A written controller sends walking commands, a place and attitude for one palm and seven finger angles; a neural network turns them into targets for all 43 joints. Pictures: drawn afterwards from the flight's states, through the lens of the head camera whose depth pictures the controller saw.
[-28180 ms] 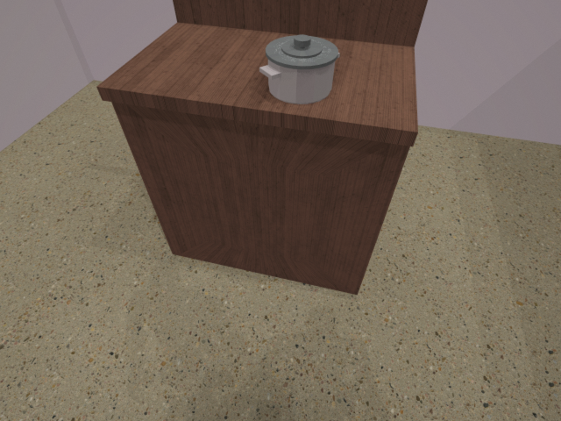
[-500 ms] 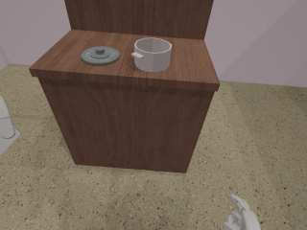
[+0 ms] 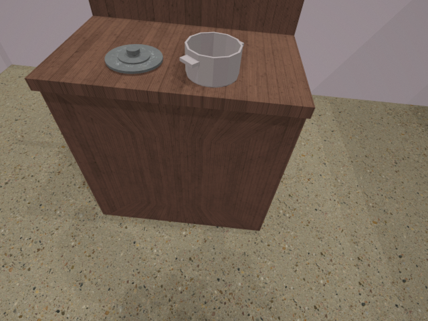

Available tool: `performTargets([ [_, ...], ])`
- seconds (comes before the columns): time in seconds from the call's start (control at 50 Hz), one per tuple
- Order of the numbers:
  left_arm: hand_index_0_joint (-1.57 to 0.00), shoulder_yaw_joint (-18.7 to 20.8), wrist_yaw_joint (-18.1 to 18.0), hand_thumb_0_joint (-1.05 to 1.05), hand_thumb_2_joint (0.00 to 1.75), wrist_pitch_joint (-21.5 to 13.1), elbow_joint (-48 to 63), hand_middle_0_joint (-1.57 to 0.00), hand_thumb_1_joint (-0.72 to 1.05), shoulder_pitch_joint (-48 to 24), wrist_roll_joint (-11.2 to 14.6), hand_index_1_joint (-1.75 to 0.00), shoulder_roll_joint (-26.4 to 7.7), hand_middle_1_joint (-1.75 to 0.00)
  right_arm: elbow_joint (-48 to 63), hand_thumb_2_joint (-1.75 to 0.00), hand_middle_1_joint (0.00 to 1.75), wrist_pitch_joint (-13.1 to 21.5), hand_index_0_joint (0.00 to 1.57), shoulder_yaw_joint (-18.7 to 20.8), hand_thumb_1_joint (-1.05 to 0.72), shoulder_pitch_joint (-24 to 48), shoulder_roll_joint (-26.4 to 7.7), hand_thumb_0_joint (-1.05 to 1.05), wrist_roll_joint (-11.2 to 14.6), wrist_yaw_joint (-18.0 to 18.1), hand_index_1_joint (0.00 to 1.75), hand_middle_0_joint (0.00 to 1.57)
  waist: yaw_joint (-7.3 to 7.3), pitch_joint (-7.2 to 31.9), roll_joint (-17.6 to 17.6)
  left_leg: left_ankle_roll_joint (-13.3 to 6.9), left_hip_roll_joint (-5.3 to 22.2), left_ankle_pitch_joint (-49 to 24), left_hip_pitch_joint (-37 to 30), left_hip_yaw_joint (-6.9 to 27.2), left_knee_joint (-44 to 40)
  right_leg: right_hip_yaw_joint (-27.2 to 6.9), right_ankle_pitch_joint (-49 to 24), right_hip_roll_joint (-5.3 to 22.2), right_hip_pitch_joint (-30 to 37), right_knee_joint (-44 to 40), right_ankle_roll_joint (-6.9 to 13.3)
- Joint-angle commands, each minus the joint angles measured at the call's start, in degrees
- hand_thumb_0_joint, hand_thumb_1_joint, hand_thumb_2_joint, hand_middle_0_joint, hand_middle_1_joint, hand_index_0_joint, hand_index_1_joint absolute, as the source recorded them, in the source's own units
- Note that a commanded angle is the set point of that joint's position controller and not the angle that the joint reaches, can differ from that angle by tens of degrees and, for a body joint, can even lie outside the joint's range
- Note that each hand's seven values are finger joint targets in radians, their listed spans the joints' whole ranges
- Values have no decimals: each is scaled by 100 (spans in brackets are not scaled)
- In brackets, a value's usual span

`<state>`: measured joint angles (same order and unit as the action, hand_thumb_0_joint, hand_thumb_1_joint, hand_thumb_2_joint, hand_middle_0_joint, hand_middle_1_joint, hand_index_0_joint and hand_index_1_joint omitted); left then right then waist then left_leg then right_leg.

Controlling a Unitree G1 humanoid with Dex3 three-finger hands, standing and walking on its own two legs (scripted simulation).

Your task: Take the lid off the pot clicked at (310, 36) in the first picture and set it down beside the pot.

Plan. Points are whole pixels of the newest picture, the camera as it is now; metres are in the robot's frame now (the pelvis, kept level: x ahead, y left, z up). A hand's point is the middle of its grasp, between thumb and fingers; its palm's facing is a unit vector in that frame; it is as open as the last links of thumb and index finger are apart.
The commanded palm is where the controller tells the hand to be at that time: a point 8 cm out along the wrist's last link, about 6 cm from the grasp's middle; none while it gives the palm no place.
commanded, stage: let the arm hang, fingers relaxed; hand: left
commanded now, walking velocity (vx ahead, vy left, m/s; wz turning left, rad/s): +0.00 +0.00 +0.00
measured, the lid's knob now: (133, 50) +0.84 +0.26 +0.09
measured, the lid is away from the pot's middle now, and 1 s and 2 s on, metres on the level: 0.25 0.25 0.25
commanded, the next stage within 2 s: look to check the result in 0.80 s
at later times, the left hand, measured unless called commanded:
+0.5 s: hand out of the picture +0.05 +0.19 -0.16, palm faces +0.00 -0.97 -0.22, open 7.2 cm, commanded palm none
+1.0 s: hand out of the picture +0.07 +0.19 -0.16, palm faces -0.01 -0.98 -0.22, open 7.3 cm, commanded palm none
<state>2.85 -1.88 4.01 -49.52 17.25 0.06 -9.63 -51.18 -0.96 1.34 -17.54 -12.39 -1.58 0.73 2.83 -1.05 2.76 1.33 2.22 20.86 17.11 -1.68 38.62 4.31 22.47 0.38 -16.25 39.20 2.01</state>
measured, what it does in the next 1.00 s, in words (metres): stands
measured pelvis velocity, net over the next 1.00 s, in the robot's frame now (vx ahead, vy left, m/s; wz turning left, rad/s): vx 0.04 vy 0.01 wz -0.04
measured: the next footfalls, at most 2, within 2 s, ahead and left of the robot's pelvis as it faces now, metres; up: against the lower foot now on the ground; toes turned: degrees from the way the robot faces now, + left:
none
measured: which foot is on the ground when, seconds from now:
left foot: down 0.00-1.00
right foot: down 0.00-1.00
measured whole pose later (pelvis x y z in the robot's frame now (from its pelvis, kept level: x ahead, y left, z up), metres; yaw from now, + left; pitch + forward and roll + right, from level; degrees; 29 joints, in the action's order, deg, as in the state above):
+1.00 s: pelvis +0.04 +0.01 +0.02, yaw -3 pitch -1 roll +0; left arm 1.5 -2.5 0.2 -63.1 12.9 -0.2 -9.1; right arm -62.9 -1.0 1.4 -16.1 -7.3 -0.8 2.5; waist 1.0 -3.8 -0.3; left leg 0.6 2.5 17.6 7.0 -4.6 25.3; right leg 1.7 17.4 -0.5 -6.7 24.8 1.0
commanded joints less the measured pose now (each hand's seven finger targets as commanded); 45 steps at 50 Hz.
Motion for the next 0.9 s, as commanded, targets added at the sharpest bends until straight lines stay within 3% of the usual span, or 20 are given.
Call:
performTargets([
  [0.0,-20,113,57,0,90,-437,18,-20,90,-17,-15,-30,-945,-30,63,-90,30,115,20,139,-90,-64,-478,0,29,107,30,20,-222,186,-1408,-416,449,-2020,-319,373,-1013,-628,-2113,409,535,-1154,89],
  [0.06,-20,-13,64,0,90,-434,-442,-20,90,44,6,-30,-805,-30,-214,-90,30,57,20,122,-90,-284,-408,0,52,124,30,20,-188,204,-1242,-430,473,-1237,-354,367,-1259,-608,-1500,375,638,-1477,115],
  [0.1,-20,-74,44,0,90,-436,-659,-20,90,40,8,-30,-736,-30,-354,-90,30,18,20,129,-90,-411,-358,0,69,129,30,20,-160,87,-811,-430,492,-1129,-410,391,-1353,-585,-1449,349,598,-1616,108],
  [0.12,-20,-103,35,0,90,-432,-760,-20,90,58,6,-30,-674,-30,-424,-90,30,9,20,122,-90,-470,-336,0,73,131,30,20,-150,13,-769,-429,479,-1059,-427,369,-1397,-579,-1415,373,571,-1685,105],
  [0.18,-20,-146,-5,0,90,-463,-1013,-20,90,151,9,-30,-608,-30,-632,-90,30,10,20,102,-90,-610,-231,0,94,139,30,20,-151,107,-393,-411,444,-1413,-627,277,-1385,-567,-1787,418,712,-1755,84],
  [0.26,-20,-159,-50,0,90,-473,-1198,-20,90,185,2,-30,-510,-30,-816,-90,30,21,20,92,-90,-608,-133,0,105,152,30,20,-157,35,-197,-408,445,-1768,-821,222,-1419,-534,-2106,432,699,-1756,57],
  [0.44,-20,-106,-101,0,90,-465,-1249,-20,90,-12,-25,-30,-378,-30,-1040,-90,30,33,20,98,-90,-392,11,0,80,156,30,20,-184,-391,-205,-399,425,-1781,-784,178,-1602,-560,-2088,424,594,-1756,38],
  [0.5,-20,-73,-95,0,90,-458,-1243,-20,90,-74,-28,-30,-404,-30,-1057,-90,30,42,20,104,-90,-384,45,0,72,163,30,20,-197,-369,-451,-412,441,-1908,-832,170,-1626,-553,-2133,414,622,-1714,39],
  [0.64,-20,-37,-80,0,90,-478,-1150,-20,90,-183,-19,-30,-463,-30,-1042,-90,30,74,20,117,-90,-366,-6,0,71,183,30,20,-196,-58,-398,-393,445,-2409,-1062,81,-1530,-561,-2685,454,839,-1661,23],
  [0.68,-20,-36,-82,0,90,-479,-1140,-20,90,-209,-18,-30,-470,-30,-1034,-90,30,66,20,121,-90,-365,-27,0,72,188,30,20,-183,-72,-355,-377,442,-2418,-1076,60,-1518,-568,-2758,453,855,-1673,23],
  [0.7,-20,-36,-84,0,90,-464,-1124,-20,90,-255,-25,-30,-476,-30,-1017,-90,30,55,20,123,-90,-340,2,0,79,184,30,20,-179,-263,-373,-383,447,-2302,-1013,83,-1572,-557,-2610,440,738,-1690,26],
  [0.88,-20,-47,-83,0,90,-484,-1154,-20,90,-191,-20,-30,-465,-30,-1039,-90,30,47,20,132,-90,-346,-5,0,82,187,30,20,-163,-142,-273,-374,448,-2187,-1155,19,-1571,-620,-2685,449,798,-1779,16],
])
